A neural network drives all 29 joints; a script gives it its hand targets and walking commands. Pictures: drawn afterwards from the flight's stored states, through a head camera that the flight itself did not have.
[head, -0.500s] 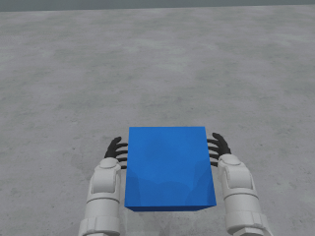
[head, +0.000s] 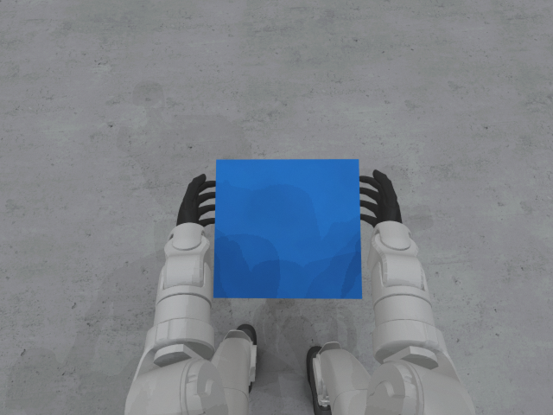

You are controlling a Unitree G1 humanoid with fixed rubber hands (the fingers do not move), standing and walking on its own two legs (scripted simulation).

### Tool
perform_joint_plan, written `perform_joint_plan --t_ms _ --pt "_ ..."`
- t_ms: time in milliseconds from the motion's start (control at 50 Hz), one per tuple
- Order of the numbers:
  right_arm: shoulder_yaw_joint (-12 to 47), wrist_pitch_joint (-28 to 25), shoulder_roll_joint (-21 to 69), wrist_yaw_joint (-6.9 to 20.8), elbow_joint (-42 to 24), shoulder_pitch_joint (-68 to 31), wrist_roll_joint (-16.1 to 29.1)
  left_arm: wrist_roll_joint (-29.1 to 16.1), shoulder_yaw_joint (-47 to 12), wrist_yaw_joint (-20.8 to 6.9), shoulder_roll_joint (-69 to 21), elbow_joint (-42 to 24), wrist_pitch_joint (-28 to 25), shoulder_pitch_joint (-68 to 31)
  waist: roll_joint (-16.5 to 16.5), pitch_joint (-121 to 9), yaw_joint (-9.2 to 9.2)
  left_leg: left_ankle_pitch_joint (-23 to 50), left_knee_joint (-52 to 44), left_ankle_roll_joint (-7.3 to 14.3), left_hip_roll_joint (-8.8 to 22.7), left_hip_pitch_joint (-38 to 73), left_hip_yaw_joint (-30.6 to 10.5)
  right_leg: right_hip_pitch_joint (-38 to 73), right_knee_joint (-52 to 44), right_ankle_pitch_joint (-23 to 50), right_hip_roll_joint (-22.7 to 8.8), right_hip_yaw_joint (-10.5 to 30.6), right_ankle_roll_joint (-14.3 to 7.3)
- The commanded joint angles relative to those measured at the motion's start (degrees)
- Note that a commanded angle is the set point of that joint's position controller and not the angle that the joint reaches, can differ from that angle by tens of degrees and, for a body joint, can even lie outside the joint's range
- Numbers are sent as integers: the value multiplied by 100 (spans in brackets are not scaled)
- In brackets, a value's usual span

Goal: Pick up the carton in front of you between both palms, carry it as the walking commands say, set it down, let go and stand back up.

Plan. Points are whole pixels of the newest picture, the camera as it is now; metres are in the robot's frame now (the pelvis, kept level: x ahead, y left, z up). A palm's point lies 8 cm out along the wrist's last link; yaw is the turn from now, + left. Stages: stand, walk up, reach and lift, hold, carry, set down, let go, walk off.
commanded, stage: set down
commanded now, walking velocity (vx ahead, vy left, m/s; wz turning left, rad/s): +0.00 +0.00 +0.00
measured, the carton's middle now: (286, 229) +0.38 +0.00 -0.16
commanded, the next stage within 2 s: none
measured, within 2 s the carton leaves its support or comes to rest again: neither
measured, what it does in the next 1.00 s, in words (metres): lowers itself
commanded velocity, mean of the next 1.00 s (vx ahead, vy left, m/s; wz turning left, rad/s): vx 0.00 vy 0.00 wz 0.00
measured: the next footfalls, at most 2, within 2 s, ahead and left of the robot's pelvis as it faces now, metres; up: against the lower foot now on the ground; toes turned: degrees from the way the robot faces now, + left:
none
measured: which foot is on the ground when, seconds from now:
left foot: down 0.00-1.00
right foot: down 0.00-1.00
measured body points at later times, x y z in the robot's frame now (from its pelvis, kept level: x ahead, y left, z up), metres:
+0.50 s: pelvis -0.03 +0.00 -0.14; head +0.21 +0.03 +0.24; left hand +0.43 +0.16 -0.23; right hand +0.41 -0.14 -0.21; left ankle +0.09 +0.11 -0.70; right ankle +0.02 -0.13 -0.70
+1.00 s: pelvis -0.05 +0.01 -0.26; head +0.25 +0.04 +0.07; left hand +0.46 +0.17 -0.40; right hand +0.44 -0.13 -0.38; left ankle +0.08 +0.11 -0.70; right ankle +0.02 -0.13 -0.70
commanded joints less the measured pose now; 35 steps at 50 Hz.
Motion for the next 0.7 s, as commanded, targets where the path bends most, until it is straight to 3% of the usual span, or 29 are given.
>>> perform_joint_plan --t_ms 0,60,100,160,220,300,400,680 --pt "3283 -659 4464 1191 320 -2773 1073 -1040 -3250 -1307 -4642 116 -758 -3111 295 -4859 -86 2483 832 57 -474 2898 -182 -869 98 1750 599 -169 51" --pt "4062 -778 4665 1120 -166 -3156 1513 -1377 -3899 -1276 -4801 -260 -881 -3491 467 -6605 1 3209 1492 0 -469 2948 -146 -1415 658 2055 655 -224 182" --pt "4355 -723 4729 1075 -311 -3268 1670 -1486 -4092 -1279 -4809 -386 -826 -3570 506 -7165 44 3082 1786 -44 -494 2577 -67 -1661 947 2022 674 -231 220" --pt "4382 -496 4817 1099 -231 -3325 1671 -1475 -4052 -1363 -4807 -226 -611 -3559 432 -6996 75 2015 1986 -91 -562 1397 85 -1992 1291 1526 691 -258 230" --pt "4062 -192 4850 1198 105 -3465 1537 -1353 -3765 -1458 -4827 198 -326 -3622 355 -6265 98 764 2070 -91 -594 333 198 -2587 1507 584 722 -331 204" --pt "3603 63 4819 1275 528 -3785 1439 -1237 -3340 -1515 -4792 630 -73 -3852 344 -5847 126 36 2329 -58 -593 -345 241 -3394 1810 -96 758 -413 168" --pt "3416 1 4747 1205 694 -4260 1545 -1327 -3181 -1444 -4700 752 -128 -4316 396 -6270 129 224 2894 -79 -605 -799 235 -4097 2410 -7 830 -495 178" --pt "3534 -259 4323 854 704 -5162 1960 -1821 -3537 -1090 -4268 649 -333 -5291 701 -7323 153 342 4246 -223 -635 -1488 300 -5428 3963 -67 982 -724 208"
